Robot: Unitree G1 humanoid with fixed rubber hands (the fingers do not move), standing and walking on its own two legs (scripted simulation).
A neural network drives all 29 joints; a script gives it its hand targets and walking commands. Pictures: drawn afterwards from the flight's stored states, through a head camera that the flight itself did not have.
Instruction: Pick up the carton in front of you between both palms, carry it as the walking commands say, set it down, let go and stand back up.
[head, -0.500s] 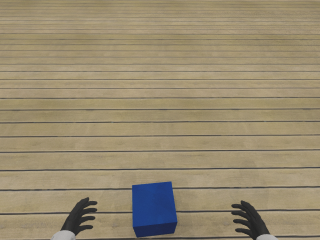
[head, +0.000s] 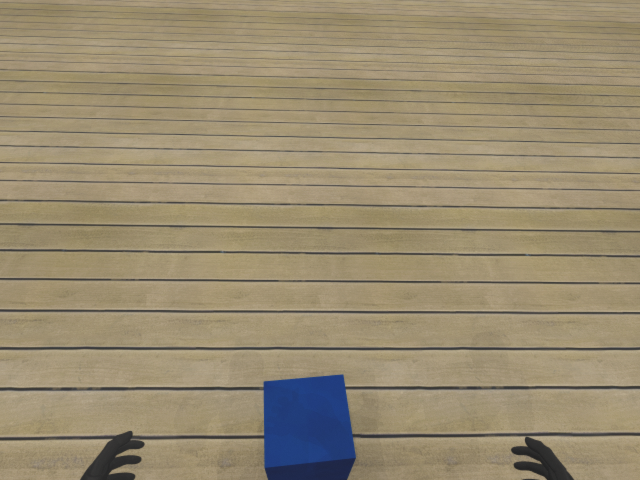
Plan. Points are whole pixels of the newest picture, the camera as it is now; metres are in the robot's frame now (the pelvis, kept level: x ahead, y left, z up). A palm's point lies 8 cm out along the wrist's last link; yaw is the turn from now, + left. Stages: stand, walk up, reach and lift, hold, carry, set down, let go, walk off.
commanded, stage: stand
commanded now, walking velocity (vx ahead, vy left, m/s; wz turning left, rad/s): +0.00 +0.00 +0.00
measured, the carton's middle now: (306, 432) +0.37 +0.03 -0.65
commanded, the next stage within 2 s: none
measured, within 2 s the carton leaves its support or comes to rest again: neither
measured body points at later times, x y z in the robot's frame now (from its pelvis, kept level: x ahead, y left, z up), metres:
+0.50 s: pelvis +0.00 +0.00 +0.00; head +0.00 +0.01 +0.45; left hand +0.12 +0.30 -0.10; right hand +0.12 -0.30 -0.10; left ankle -0.03 +0.11 -0.74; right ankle -0.02 -0.13 -0.74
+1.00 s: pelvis -0.02 +0.00 +0.01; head -0.02 +0.00 +0.46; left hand +0.08 +0.31 -0.11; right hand +0.09 -0.31 -0.10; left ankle -0.03 +0.11 -0.74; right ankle -0.02 -0.13 -0.74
